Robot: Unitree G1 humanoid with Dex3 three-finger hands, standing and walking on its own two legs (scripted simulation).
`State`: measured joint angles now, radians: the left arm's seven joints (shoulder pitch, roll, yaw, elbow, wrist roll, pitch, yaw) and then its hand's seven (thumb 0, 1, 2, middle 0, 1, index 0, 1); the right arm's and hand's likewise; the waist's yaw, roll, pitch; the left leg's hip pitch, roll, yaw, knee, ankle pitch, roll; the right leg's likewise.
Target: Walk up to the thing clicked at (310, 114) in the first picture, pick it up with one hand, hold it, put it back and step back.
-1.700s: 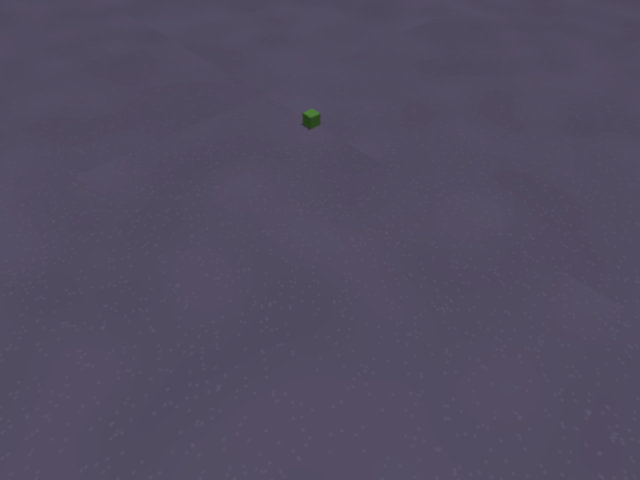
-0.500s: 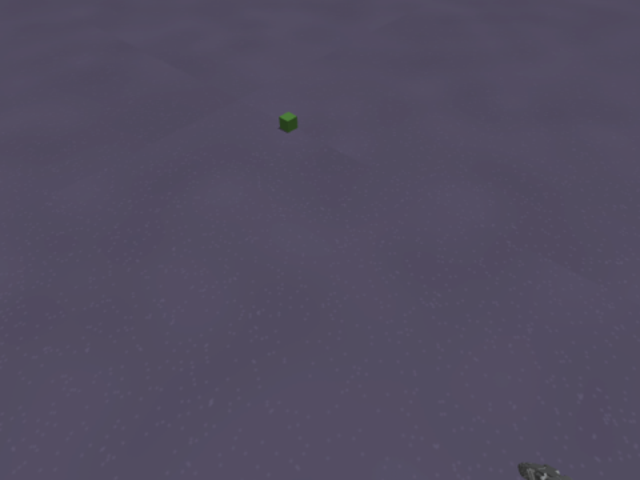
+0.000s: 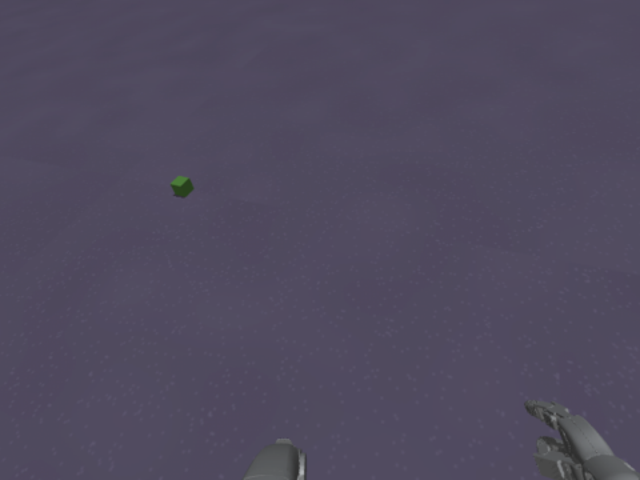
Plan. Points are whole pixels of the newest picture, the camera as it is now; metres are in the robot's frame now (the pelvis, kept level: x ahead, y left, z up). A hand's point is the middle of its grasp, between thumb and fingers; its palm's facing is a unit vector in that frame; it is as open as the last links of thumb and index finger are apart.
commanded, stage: walk up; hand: left
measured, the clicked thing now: (182, 186) +1.63 +0.88 -0.73
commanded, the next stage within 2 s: none
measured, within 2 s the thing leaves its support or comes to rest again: neither
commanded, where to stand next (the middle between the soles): +1.18 +1.08 m, yaw -63 degrees
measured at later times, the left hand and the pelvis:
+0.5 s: hand (120, 284) +0.50 +0.45 -0.11, palm faces -0.34 -0.78 -0.53, open 7.3 cm; pelvis +0.30 +0.19 +0.01, yaw -16 degrees
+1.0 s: hand (101, 227) +0.73 +0.62 -0.15, palm faces -0.40 -0.72 -0.57, open 7.3 cm; pelvis +0.58 +0.34 -0.04, yaw -27 degrees
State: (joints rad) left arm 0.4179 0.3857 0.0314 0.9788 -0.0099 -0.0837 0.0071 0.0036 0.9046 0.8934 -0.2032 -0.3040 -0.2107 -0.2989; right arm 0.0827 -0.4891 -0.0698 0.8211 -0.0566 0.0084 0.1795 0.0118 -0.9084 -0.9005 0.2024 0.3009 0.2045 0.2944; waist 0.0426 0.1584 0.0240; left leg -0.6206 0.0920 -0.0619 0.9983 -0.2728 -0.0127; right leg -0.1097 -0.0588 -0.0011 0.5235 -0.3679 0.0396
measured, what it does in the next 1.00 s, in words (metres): walks ahead, turning right: left foot, then right foot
